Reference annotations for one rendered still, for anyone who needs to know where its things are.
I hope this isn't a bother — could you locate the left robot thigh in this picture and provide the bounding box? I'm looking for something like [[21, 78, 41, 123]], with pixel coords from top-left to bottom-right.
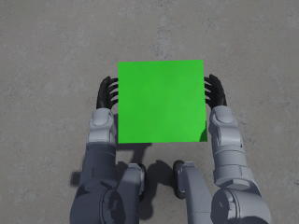
[[117, 168, 145, 224]]

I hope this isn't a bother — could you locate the right robot upper arm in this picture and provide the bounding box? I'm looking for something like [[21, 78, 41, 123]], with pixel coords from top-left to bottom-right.
[[210, 188, 271, 224]]

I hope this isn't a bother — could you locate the right robot forearm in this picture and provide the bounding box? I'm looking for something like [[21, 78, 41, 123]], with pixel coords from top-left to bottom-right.
[[208, 105, 271, 217]]

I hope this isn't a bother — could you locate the left robot forearm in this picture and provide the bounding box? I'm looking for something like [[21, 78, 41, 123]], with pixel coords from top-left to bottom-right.
[[69, 107, 118, 224]]

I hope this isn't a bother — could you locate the left robot hand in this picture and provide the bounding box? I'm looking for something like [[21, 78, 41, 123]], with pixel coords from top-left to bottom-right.
[[96, 76, 119, 109]]

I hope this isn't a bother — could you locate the left robot upper arm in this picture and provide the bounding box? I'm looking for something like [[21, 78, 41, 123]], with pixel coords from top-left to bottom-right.
[[70, 189, 126, 224]]

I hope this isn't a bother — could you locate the carton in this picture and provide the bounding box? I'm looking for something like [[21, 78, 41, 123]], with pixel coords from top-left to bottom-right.
[[118, 60, 207, 144]]

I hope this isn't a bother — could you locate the right robot hand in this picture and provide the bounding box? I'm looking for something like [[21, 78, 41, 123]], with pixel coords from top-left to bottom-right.
[[204, 74, 227, 110]]

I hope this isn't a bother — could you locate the left robot shin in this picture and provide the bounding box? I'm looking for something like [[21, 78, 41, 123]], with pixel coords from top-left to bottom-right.
[[123, 163, 143, 194]]

